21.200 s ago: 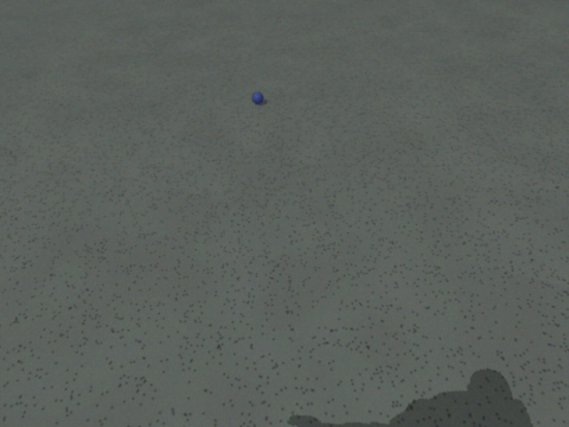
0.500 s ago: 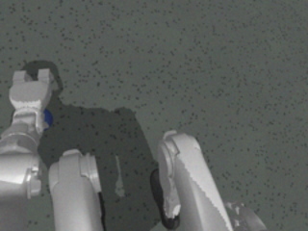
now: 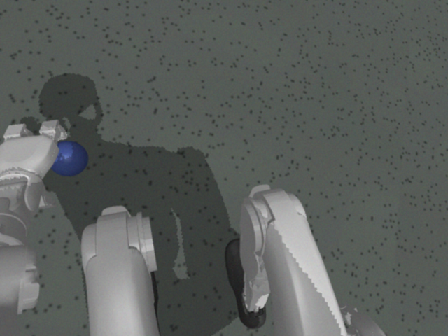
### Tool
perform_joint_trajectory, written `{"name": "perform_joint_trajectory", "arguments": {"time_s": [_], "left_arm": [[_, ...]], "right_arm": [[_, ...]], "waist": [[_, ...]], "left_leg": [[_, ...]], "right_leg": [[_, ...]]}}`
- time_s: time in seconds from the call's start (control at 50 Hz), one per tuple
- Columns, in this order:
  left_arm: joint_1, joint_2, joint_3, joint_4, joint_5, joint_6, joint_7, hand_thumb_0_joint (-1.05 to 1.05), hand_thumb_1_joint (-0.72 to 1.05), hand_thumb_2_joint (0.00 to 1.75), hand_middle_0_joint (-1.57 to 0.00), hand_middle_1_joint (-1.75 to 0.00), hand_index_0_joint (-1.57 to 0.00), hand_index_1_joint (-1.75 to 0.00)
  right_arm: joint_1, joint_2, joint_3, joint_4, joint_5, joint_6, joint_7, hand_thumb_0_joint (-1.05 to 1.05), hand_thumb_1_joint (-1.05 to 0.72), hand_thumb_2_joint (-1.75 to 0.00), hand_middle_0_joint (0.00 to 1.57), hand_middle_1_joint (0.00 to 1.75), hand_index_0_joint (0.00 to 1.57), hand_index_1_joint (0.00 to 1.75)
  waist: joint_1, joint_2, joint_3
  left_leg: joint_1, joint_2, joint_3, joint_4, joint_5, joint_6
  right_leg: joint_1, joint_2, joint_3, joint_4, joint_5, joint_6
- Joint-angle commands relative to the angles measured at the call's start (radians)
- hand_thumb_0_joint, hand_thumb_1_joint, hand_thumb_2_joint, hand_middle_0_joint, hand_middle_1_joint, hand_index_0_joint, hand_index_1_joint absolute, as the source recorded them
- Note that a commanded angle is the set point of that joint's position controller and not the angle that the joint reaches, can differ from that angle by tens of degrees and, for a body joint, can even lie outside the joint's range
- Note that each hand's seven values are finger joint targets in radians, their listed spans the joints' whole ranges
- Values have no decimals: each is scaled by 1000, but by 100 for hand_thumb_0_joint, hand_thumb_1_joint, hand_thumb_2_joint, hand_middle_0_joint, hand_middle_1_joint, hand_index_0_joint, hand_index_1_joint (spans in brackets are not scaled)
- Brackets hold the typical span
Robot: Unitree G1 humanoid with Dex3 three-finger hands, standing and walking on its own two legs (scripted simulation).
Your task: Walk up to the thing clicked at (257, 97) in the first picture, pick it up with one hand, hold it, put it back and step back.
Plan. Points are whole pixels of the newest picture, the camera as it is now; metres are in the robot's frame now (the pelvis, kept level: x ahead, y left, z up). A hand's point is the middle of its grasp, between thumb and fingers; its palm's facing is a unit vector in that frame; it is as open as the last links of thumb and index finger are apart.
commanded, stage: rest palm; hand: left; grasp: from above
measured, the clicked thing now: (68, 158) +0.45 +0.28 -0.28
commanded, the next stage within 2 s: close in 1.40 s
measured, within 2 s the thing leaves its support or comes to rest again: neither
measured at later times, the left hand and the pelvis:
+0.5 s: hand (62, 152) +0.46 +0.28 -0.24, palm faces -0.46 -0.10 -0.88, open 14.2 cm; pelvis +0.01 +0.00 -0.02, yaw -3 degrees
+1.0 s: hand (70, 161) +0.44 +0.26 -0.25, palm faces -0.40 -0.06 -0.91, open 14.2 cm; pelvis +0.00 +0.01 -0.02, yaw -5 degrees
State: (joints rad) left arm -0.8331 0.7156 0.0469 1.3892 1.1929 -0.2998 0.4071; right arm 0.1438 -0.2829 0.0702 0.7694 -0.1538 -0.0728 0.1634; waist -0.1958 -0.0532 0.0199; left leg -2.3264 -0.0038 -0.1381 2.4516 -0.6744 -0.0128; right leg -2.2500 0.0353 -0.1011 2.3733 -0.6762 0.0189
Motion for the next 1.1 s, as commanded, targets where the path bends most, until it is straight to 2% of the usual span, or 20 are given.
{"name": "perform_joint_trajectory", "arguments": {"time_s": [0.0,0.1,0.18,0.22,0.32,0.34,0.36,0.38,0.44,0.46,0.48,0.54,0.58,0.64,0.66,0.72,0.78,0.86,0.98,1.08], "left_arm": [[-356,143,19,-32,87,-46,175,0,-56,99,-6,-101,-6,-101],[-415,172,39,84,164,30,307,0,-56,102,-6,-97,-5,-98],[-427,200,63,132,154,105,367,0,-54,100,-6,-97,-5,-98],[-466,203,51,188,151,139,363,0,-53,98,-6,-99,-6,-99],[-427,221,57,274,84,182,316,0,-51,95,-5,-102,-7,-101],[-433,264,91,229,69,176,303,0,-51,95,-5,-102,-7,-101],[-359,334,147,234,65,180,291,0,-51,95,-5,-103,-7,-102],[-317,344,159,258,48,181,272,0,-51,95,-5,-103,-7,-101],[-298,332,154,237,19,165,223,0,-51,93,-5,-105,-7,-103],[-313,299,116,192,14,155,200,0,-50,93,-5,-105,-7,-103],[-294,356,157,202,-2,147,193,0,-52,94,-5,-105,-7,-103],[-296,363,171,147,-22,99,173,0,-52,95,-5,-104,-7,-102],[-337,327,129,144,-14,57,165,0,-52,95,-5,-104,-7,-102],[-344,369,134,151,11,-8,182,0,-52,96,-6,-101,-6,-100],[-359,307,76,137,21,-24,186,0,-53,97,-6,-101,-6,-100],[-337,369,104,182,71,-49,247,0,-51,96,-6,-101,-6,-100],[-326,342,72,223,131,-31,318,0,-51,97,-6,-98,-6,-98],[-336,309,46,258,157,30,404,0,-53,99,-6,-98,-5,-98],[-409,276,22,293,113,141,432,0,-52,96,-6,-99,-6,-98],[-446,347,90,272,60,173,388,0,-51,94,-5,-102,-6,-101]], "right_arm": [[166,-256,-79,8,-27,-16,-17,0,-90,-90,20,30,20,30],[127,-280,-70,45,-61,-43,13,0,-89,-90,20,30,20,30],[93,-278,-60,44,-78,-64,44,0,-89,-90,20,30,20,30],[98,-286,-48,32,-79,-80,65,0,-89,-90,20,30,20,30],[107,-288,-16,14,-76,-109,100,0,-90,-90,20,30,20,30],[121,-302,-16,4,-82,-119,104,0,-90,-90,20,30,20,30],[134,-317,-21,-2,-74,-118,101,0,-90,-90,20,30,20,30],[135,-306,-19,-13,-67,-118,102,0,-90,-90,20,30,20,30],[160,-293,-10,-16,-75,-118,106,0,-90,-90,20,30,20,30],[145,-284,1,-36,-69,-119,109,0,-90,-90,20,30,20,30],[168,-296,-1,-13,-70,-115,106,0,-90,-90,20,30,20,30],[198,-308,3,-11,-65,-106,98,0,-90,-90,20,30,20,30],[203,-313,15,-9,-73,-108,100,0,-90,-90,20,30,20,30],[202,-319,19,-1,-76,-102,92,0,-89,-90,20,30,20,30],[179,-302,31,-12,-77,-108,93,0,-89,-90,20,30,20,30],[154,-319,40,-4,-84,-111,86,0,-89,-90,20,30,20,30],[128,-326,42,6,-105,-127,89,0,-88,-90,20,30,20,30],[89,-336,35,24,-112,-146,98,0,-89,-90,20,30,20,30],[83,-351,33,33,-109,-182,141,0,-89,-90,20,30,20,30],[86,-363,43,-5,-98,-215,161,0,-90,-90,20,30,20,30]], "waist": [[-80,354,-626],[-104,445,-607],[-105,461,-617],[-135,451,-602],[-135,415,-599],[-136,375,-611],[-103,381,-651],[-87,367,-635],[-110,313,-653],[-112,324,-653],[-112,289,-674],[-121,269,-684],[-154,281,-646],[-145,309,-611],[-143,321,-610],[-132,350,-565],[-143,364,-519],[-139,417,-497],[-171,427,-494],[-169,431,-531]], "left_leg": [[524,4,56,-248,76,16],[590,11,34,-260,118,3],[549,9,55,-236,140,11],[539,13,56,-213,150,17],[494,15,54,-175,163,32],[479,16,50,-173,167,37],[484,12,57,-177,195,39],[459,13,61,-171,194,41],[418,14,62,-151,206,53],[410,14,63,-146,218,56],[398,17,59,-138,222,60],[392,21,46,-132,251,59],[390,20,38,-120,222,52],[391,22,27,-127,163,45],[408,21,28,-133,145,42],[417,22,25,-149,92,34],[428,23,22,-164,70,25],[448,28,14,-198,96,15],[474,41,-11,-190,123,13],[487,43,-9,-176,141,20]], "right_leg": [[210,32,-99,-221,122,-59],[137,25,-133,-169,168,-46],[163,30,-119,-168,197,-46],[170,32,-119,-164,220,-41],[237,38,-107,-174,243,-45],[273,36,-111,-182,245,-39],[323,38,-106,-187,264,-42],[332,39,-99,-187,261,-45],[402,45,-95,-198,291,-35],[418,46,-87,-199,309,-34],[455,49,-86,-207,324,-27],[496,51,-92,-214,354,-23],[463,53,-100,-210,325,-29],[433,57,-112,-214,251,-39],[423,60,-114,-213,235,-39],[367,67,-131,-208,177,-46],[300,69,-148,-194,148,-51],[254,79,-155,-186,176,-57],[228,67,-156,-168,225,-49],[283,58,-146,-176,239,-44]]}}
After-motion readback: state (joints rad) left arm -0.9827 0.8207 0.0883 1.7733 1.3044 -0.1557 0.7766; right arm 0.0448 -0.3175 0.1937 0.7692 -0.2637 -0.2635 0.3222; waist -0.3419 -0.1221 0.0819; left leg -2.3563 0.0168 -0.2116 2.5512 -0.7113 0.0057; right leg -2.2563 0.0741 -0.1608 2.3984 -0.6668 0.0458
